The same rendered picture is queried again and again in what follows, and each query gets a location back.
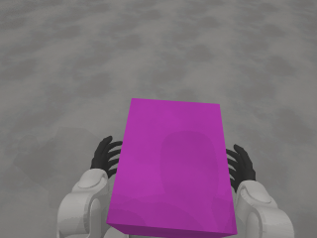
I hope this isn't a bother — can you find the robot left forearm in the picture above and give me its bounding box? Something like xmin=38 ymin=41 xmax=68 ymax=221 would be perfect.
xmin=56 ymin=169 xmax=110 ymax=238

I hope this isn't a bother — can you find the robot right forearm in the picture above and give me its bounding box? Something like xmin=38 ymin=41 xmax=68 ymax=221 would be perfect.
xmin=235 ymin=179 xmax=295 ymax=238

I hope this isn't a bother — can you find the carton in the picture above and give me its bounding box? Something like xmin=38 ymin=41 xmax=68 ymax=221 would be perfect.
xmin=106 ymin=98 xmax=238 ymax=238

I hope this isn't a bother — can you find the right robot hand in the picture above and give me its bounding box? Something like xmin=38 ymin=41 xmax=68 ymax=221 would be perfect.
xmin=226 ymin=144 xmax=256 ymax=193

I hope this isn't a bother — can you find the left robot hand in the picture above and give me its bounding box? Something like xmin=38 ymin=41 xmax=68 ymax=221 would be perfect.
xmin=90 ymin=136 xmax=123 ymax=179

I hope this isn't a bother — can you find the robot left thigh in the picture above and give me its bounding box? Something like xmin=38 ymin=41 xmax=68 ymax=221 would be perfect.
xmin=103 ymin=227 xmax=129 ymax=238

